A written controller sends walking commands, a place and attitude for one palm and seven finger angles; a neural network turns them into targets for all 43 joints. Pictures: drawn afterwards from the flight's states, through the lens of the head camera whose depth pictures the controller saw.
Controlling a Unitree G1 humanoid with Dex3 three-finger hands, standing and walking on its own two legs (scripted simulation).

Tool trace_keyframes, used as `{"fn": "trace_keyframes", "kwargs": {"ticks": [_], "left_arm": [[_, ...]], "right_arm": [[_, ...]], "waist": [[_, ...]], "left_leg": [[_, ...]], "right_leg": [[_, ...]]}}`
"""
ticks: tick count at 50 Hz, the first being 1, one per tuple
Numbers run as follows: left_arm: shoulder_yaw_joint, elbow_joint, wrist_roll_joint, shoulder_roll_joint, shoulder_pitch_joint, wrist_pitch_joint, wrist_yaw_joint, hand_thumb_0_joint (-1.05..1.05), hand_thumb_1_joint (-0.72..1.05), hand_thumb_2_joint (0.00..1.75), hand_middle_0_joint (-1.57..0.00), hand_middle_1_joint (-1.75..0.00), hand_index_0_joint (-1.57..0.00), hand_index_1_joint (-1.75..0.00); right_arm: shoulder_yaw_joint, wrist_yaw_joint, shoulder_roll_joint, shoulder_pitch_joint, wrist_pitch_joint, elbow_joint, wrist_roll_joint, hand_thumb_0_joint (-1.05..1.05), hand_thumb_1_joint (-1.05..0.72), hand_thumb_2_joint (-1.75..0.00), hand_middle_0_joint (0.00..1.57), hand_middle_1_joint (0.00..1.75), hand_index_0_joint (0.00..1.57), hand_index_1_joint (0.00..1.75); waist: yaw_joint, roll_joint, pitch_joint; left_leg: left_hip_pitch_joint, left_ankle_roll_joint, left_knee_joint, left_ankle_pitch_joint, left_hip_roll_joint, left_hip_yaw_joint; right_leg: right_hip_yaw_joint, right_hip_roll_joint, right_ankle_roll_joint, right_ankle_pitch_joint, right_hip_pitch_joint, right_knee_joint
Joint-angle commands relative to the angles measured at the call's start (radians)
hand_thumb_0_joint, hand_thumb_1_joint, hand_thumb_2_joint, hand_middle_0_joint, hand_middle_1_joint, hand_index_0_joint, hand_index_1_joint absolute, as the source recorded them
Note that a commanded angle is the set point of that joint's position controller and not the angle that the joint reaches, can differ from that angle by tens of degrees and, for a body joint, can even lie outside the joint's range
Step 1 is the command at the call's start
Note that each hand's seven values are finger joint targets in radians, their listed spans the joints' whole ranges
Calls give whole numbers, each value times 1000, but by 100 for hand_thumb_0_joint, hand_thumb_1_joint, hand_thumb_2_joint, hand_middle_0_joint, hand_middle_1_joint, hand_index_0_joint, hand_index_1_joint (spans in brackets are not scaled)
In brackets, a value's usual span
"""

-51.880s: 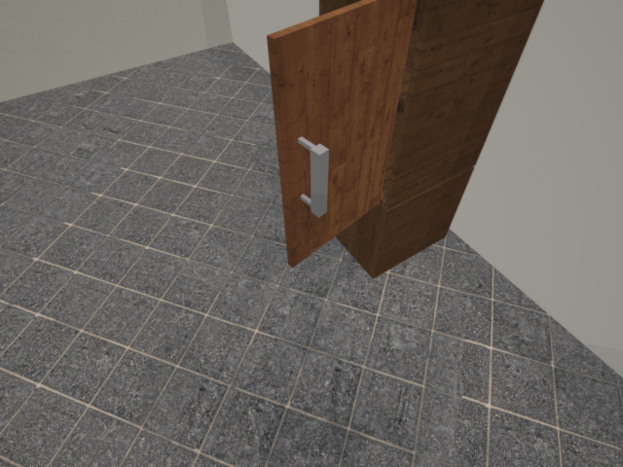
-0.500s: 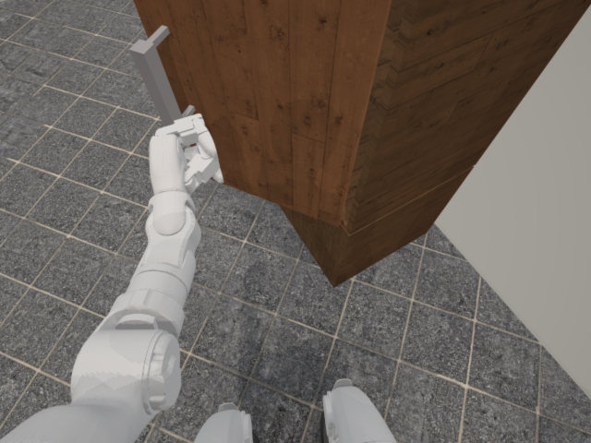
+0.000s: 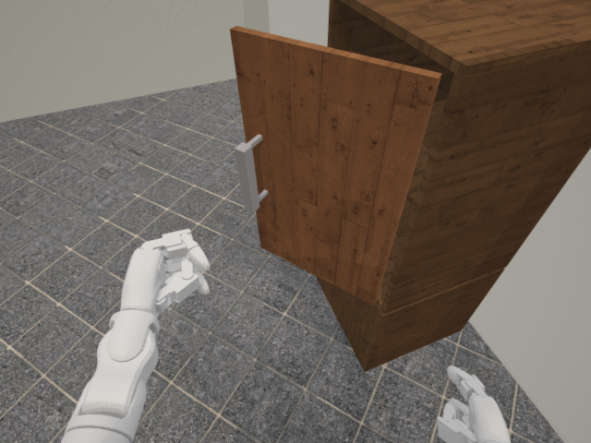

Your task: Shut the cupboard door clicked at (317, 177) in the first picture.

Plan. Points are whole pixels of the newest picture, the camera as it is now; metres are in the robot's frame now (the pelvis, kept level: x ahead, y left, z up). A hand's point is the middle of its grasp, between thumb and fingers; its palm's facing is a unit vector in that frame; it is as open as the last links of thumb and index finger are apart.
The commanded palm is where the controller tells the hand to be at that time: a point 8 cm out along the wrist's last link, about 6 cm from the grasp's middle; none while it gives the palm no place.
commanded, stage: draw the hand back to the body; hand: left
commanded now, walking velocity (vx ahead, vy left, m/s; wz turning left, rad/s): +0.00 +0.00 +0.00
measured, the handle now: (254, 174) +0.65 +0.12 -0.02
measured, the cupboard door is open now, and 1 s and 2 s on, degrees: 36 36 36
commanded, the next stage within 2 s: step back with the hand held close in 0.90 s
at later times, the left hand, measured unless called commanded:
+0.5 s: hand (22, 315) +0.20 +0.27 +0.17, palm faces +0.46 -0.79 -0.41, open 6.0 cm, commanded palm +0.15 +0.31 +0.19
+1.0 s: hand (17, 318) +0.20 +0.27 +0.18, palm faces +0.48 -0.77 -0.42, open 7.4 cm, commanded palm +0.15 +0.30 +0.19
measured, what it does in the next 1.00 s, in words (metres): stands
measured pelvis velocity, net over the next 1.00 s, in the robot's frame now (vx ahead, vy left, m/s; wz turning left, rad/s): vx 0.01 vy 0.00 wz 0.01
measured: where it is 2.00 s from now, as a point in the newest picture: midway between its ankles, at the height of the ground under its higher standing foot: outside the picture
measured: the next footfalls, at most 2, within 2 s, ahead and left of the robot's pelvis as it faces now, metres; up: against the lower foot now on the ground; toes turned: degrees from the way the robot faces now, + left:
none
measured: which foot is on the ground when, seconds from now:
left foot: down 0.00-1.00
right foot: down 0.00-1.00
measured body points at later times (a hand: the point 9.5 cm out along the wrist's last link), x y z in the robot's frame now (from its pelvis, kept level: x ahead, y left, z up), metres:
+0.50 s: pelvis +0.02 +0.01 +0.02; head -0.01 -0.02 +0.47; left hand +0.17 +0.31 +0.19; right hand +0.20 -0.20 -0.08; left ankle -0.01 +0.11 -0.73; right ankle +0.02 -0.12 -0.73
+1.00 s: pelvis +0.01 +0.00 +0.02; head -0.02 -0.03 +0.47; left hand +0.17 +0.31 +0.20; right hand +0.19 -0.22 -0.07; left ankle -0.01 +0.11 -0.73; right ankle +0.02 -0.12 -0.73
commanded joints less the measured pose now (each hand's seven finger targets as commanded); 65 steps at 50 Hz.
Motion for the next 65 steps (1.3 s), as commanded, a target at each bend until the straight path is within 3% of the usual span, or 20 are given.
{"fn": "trace_keyframes", "kwargs": {"ticks": [1,3,8,17,23,26,27,31,35,38,41,46,51,52,53,55,57,60,63,65], "left_arm": [[77,-368,2,141,-211,-16,41,0,90,90,-89,-105,-89,-105],[73,-409,8,124,-157,1,47,0,90,90,-83,-99,-83,-99],[124,-497,9,146,28,32,51,0,90,90,-69,-84,-69,-84],[326,-714,9,272,202,21,78,0,90,90,-45,-57,-45,-57],[415,-766,8,301,347,12,90,0,90,90,-28,-39,-28,-39],[490,-750,2,339,427,5,96,0,90,90,-20,-30,-20,-30],[433,-734,5,281,409,4,89,0,90,90,-20,-30,-20,-30],[384,-684,12,251,342,3,89,0,90,90,-20,-30,-20,-30],[421,-731,19,295,323,-12,102,0,90,90,-20,-30,-20,-30],[447,-782,19,324,355,-23,108,0,90,90,-20,-30,-20,-30],[475,-787,18,346,384,-23,111,0,90,90,-20,-30,-20,-30],[454,-730,18,305,389,-20,101,0,90,90,-20,-30,-20,-30],[436,-706,10,282,402,-17,89,0,90,90,-20,-30,-20,-30],[530,-741,13,384,316,-51,96,0,90,90,-20,-30,-20,-30],[485,-686,16,325,401,-60,91,0,90,90,-20,-30,-20,-30],[467,-709,21,316,434,-69,93,0,90,90,-20,-30,-20,-30],[485,-741,21,335,458,-81,99,0,90,90,-20,-30,-20,-30],[513,-808,15,361,502,-84,113,0,90,90,-20,-30,-20,-30],[545,-856,9,387,536,-80,120,0,90,90,-20,-30,-20,-30],[553,-862,7,391,542,-76,121,0,90,90,-20,-30,-20,-30]], "right_arm": [[-17,-17,-86,-82,-57,-123,-8,0,-90,-90,20,30,20,30],[-9,-17,-79,-87,-68,-117,-14,0,-90,-90,20,30,20,30],[3,-8,-79,-105,-86,-107,-26,0,-90,-90,20,30,20,30],[1,-2,-72,-128,-124,-94,-43,0,-90,-90,20,30,20,30],[-12,6,-76,-128,-155,-68,-42,0,-90,-90,20,30,20,30],[-23,3,-83,-125,-167,-59,-40,0,-90,-90,20,30,20,30],[-20,3,-79,-125,-168,-56,-38,0,-90,-90,20,30,20,30],[-31,-3,-101,-112,-181,-35,-37,0,-90,-90,20,30,20,30],[-34,-12,-99,-117,-197,-41,-42,0,-90,-90,20,30,20,30],[-30,-14,-88,-127,-213,-42,-46,0,-90,-90,20,30,20,30],[-27,-13,-86,-132,-220,-34,-47,0,-90,-90,20,30,20,30],[-27,-10,-83,-125,-219,-26,-42,0,-90,-90,20,30,20,30],[-34,-5,-89,-119,-209,-30,-41,0,-90,-90,20,30,20,30],[-48,-2,-133,-126,-183,-59,-38,0,-90,-90,20,30,20,30],[-48,-2,-116,-113,-168,-46,-41,0,-90,-90,20,30,20,30],[-48,4,-107,-114,-150,-54,-42,0,-90,-90,20,30,20,30],[-52,1,-104,-113,-136,-59,-39,0,-90,-90,20,30,20,30],[-61,-7,-117,-114,-112,-84,-38,0,-90,-90,20,30,20,30],[-61,-17,-117,-116,-91,-112,-36,0,-90,-90,20,30,20,30],[-64,-20,-120,-112,-78,-123,-36,0,-90,-90,20,30,20,30]], "waist": [[12,-17,-125],[14,12,-112],[35,1,-61],[67,34,-83],[75,59,-28],[84,26,7],[71,2,37],[51,-12,96],[70,-7,-9],[83,36,-64],[88,67,-34],[76,63,59],[73,15,43],[31,-8,78],[26,-61,38],[22,-89,-7],[19,-67,-69],[18,-5,-138],[22,36,-178],[23,42,-168]], "left_leg": [[103,17,-172,230,4,-23],[143,11,-196,261,6,-23],[176,6,-244,320,11,-26],[192,-4,-266,380,6,-33],[177,-10,-269,378,9,-27],[160,-8,-277,333,12,-25],[156,-4,-281,315,11,-20],[156,5,-295,211,11,-25],[182,15,-289,227,-1,-22],[190,13,-277,269,-6,-17],[173,6,-274,277,-5,-17],[157,0,-285,268,3,-10],[168,5,-286,279,7,-3],[80,22,-223,190,28,-19],[94,24,-184,179,20,-27],[102,20,-145,192,13,-24],[101,15,-130,243,17,-29],[106,10,-159,408,38,-43],[85,4,-167,582,64,-61],[51,6,-175,601,78,-68]], "right_leg": [[1,15,-18,219,200,-162],[-9,18,-19,237,222,-176],[-18,18,-16,274,273,-220],[-23,16,-15,301,356,-241],[-27,17,-10,279,332,-254],[-26,21,-9,243,318,-269],[-28,18,-6,225,295,-268],[-23,18,-2,125,236,-298],[-18,14,-3,142,287,-277],[-12,9,-5,193,332,-266],[-11,12,-9,202,333,-276],[-15,20,-8,182,285,-293],[-13,19,-2,194,291,-293],[89,-37,-11,212,206,-339],[107,-74,-23,214,193,-345],[127,-106,-37,248,191,-338],[116,-123,-46,351,223,-286],[68,-86,-27,488,267,-191],[34,-51,-6,582,307,-108],[28,-31,3,572,311,-80]]}}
